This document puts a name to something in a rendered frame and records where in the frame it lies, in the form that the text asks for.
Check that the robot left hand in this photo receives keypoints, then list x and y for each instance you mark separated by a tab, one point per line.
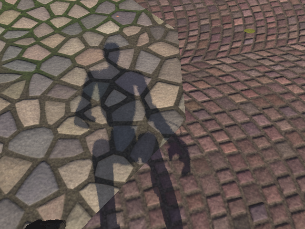
47	224

